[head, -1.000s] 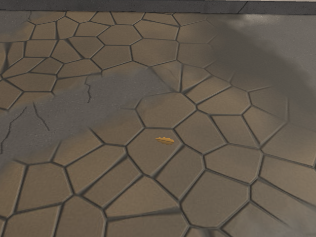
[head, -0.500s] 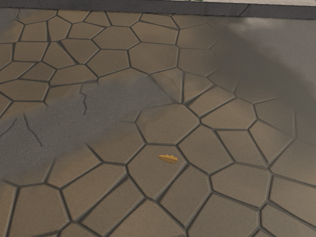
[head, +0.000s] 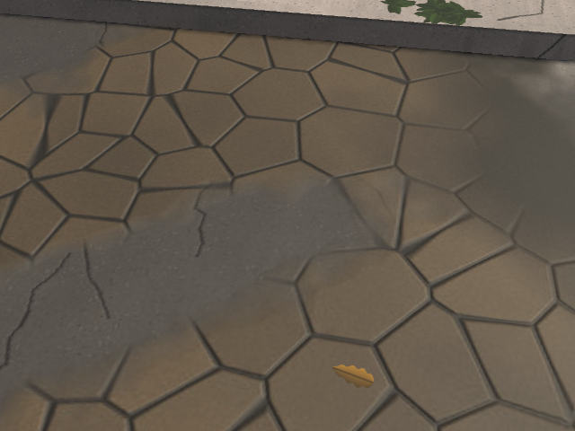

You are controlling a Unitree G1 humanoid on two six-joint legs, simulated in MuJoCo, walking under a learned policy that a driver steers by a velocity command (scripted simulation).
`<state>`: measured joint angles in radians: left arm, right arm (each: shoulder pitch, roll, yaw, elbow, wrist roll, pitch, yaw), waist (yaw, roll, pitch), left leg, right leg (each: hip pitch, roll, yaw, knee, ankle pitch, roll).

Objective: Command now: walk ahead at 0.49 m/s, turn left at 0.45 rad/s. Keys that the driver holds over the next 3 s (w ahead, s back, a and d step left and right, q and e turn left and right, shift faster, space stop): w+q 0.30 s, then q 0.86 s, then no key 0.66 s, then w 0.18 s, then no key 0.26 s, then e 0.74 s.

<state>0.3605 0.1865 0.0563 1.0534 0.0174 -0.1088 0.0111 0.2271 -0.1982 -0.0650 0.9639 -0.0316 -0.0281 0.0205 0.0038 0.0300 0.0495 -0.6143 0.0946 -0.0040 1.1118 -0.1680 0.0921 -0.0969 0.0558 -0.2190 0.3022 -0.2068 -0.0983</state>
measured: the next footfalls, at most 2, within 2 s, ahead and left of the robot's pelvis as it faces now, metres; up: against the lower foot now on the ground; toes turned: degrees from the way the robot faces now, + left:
left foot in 0.30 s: +0.30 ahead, +0.11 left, +0.00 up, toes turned +16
right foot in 0.88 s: +0.53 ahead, +0.03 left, +0.00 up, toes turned +35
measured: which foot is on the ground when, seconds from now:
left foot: up 0.00-0.28, down 0.30-0.88, up 0.90-1.00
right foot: down 0.00-0.30, up 0.32-0.86, down 0.88-1.00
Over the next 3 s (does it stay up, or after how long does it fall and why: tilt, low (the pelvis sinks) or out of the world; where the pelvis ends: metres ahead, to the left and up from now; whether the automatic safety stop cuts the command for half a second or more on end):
stays up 0.40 0.16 0.00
